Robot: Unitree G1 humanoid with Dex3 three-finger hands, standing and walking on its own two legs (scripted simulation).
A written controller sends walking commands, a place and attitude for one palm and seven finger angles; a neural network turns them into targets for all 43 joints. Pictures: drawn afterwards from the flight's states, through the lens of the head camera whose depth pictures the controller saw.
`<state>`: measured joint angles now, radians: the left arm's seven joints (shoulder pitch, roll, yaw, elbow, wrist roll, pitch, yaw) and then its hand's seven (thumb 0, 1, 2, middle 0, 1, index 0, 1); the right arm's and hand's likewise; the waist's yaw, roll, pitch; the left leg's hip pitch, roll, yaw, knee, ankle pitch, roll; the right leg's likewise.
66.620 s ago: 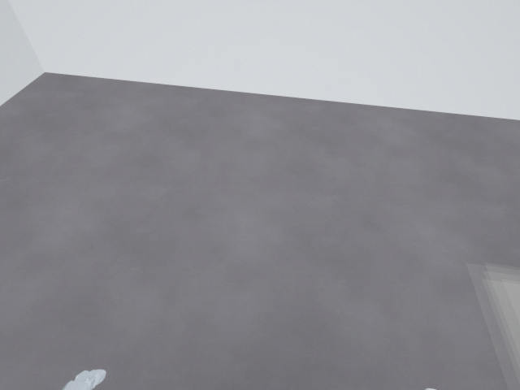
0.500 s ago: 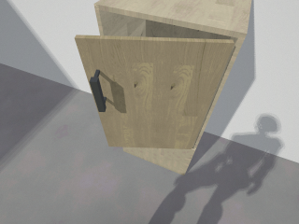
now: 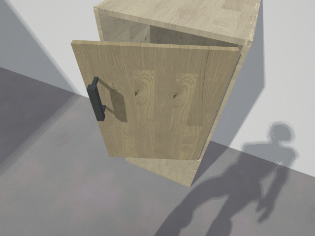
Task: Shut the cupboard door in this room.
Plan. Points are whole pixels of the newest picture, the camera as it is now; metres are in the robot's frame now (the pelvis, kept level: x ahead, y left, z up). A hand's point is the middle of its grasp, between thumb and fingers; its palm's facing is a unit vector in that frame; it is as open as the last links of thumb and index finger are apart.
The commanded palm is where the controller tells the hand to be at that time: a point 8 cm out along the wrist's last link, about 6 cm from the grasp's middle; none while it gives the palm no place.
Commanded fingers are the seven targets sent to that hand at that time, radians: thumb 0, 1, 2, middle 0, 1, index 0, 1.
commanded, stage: come to a stop and stand still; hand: left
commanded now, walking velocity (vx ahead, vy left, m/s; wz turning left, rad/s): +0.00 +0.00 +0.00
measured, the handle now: (98, 99) +0.49 +0.21 +0.05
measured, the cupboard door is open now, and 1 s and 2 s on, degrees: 21 21 21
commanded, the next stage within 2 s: look again from close up in 0.50 s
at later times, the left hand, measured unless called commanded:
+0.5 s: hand out of the picture +0.01 +0.17 -0.18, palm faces +0.04 -0.99 -0.16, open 7.4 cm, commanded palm none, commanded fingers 0.00 0.90 0.90 -0.20 -0.30 -0.20 -0.30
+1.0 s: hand out of the picture +0.03 +0.23 -0.18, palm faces -0.04 -0.97 -0.25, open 7.4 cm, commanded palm none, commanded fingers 0.00 0.90 0.90 -0.20 -0.30 -0.20 -0.30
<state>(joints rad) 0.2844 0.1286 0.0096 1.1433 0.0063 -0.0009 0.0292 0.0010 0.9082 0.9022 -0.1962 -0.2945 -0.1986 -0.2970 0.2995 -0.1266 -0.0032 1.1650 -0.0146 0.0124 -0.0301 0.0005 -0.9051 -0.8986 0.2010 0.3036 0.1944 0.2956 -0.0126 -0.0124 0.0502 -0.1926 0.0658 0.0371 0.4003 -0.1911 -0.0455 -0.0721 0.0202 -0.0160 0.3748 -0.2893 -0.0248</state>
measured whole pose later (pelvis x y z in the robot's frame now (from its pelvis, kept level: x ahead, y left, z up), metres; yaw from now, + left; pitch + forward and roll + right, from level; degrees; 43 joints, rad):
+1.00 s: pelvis +0.00 +0.04 -0.01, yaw -2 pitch -1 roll +1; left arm 0.27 0.19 -0.02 1.06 0.02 -0.01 0.04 0.00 0.90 0.90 -0.20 -0.29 -0.20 -0.30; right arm 0.26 -0.18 0.00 1.05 -0.02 0.00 -0.01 0.01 -0.93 -0.90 0.20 0.30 0.20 0.30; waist 0.00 0.02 0.03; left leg -0.25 0.02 0.09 0.54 -0.27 0.01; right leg -0.16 -0.04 0.04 0.54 -0.37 0.03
